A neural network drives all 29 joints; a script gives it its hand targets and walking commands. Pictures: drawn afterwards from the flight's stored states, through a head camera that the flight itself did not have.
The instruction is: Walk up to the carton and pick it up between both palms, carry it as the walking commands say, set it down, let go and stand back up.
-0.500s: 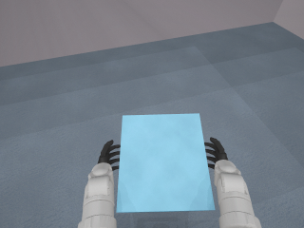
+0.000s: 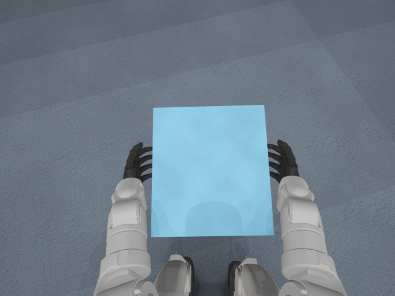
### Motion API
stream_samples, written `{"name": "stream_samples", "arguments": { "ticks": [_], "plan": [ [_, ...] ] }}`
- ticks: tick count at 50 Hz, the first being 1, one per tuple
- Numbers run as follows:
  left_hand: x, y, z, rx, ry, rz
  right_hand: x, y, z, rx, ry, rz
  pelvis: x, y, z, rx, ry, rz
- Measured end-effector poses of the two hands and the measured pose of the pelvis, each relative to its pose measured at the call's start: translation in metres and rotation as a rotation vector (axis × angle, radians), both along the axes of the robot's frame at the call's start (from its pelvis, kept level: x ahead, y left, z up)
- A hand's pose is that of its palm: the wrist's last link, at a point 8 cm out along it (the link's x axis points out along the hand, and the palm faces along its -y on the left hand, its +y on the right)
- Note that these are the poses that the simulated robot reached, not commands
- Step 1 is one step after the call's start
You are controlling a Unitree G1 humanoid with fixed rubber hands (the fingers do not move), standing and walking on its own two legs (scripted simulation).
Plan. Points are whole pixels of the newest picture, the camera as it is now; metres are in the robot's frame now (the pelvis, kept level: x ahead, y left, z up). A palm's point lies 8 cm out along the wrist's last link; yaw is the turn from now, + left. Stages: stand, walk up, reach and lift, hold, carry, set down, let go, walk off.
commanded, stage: set down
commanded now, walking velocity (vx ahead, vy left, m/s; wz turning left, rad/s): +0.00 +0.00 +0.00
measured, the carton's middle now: (209, 173) +0.40 +0.02 -0.14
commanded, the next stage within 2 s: none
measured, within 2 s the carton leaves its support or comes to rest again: neither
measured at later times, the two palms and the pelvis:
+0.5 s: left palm (144, 177) +0.39 +0.18 -0.14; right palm (274, 176) +0.39 -0.15 -0.13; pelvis -0.02 +0.00 -0.07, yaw -1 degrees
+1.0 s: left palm (151, 175) +0.42 +0.18 -0.23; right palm (263, 178) +0.42 -0.14 -0.22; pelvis -0.03 +0.00 -0.15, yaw -1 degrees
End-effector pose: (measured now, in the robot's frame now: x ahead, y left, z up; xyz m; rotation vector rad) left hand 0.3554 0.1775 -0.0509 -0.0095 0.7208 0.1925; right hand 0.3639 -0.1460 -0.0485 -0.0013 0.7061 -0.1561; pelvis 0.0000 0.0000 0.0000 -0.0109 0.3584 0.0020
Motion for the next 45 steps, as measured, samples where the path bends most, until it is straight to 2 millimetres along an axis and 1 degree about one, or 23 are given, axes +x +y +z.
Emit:
{"name": "stream_samples", "arguments": {
  "ticks": [7, 15, 30, 45],
  "plan": [
    [0.01, 0.0, -0.023, -0.006, -0.001, -0.007, 0.01, -0.001, -0.022, 0.01, -0.005, -0.001, -0.011, 0.0, -0.021, -0.001, 0.072, -0.003],
    [0.02, 0.0, -0.05, -0.01, 0.003, -0.019, 0.019, -0.002, -0.048, 0.02, -0.005, -0.006, -0.018, -0.002, -0.044, 0.0, 0.147, -0.008],
    [0.04, 0.002, -0.106, -0.013, 0.001, -0.03, 0.035, 0.001, -0.104, 0.026, -0.009, -0.028, -0.021, -0.005, -0.089, -0.002, 0.292, -0.011],
    [0.061, 0.003, -0.157, 0.008, -0.003, -0.031, 0.05, 0.003, -0.157, 0.024, -0.016, -0.042, -0.025, -0.001, -0.136, -0.007, 0.394, -0.013]
  ]
}}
